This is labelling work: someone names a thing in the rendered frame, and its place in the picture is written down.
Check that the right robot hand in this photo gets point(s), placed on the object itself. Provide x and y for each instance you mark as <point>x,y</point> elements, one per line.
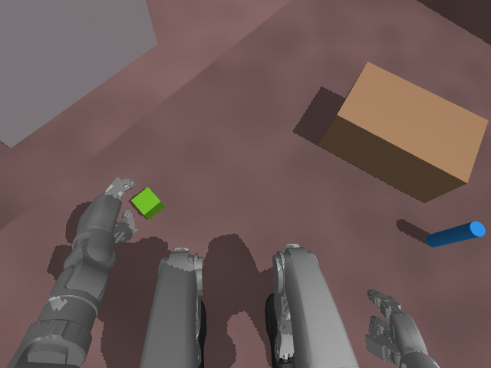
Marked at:
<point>390,341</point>

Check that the right robot foot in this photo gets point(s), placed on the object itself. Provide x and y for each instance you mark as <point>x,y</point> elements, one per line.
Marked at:
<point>271,328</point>

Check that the left robot hand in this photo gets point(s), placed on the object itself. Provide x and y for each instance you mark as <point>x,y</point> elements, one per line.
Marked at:
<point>103,212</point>

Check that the right robot arm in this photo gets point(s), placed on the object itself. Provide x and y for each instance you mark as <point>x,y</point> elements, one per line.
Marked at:
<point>417,360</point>

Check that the left robot arm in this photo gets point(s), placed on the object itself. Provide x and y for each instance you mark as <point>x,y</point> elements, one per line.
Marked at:
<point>61,336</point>

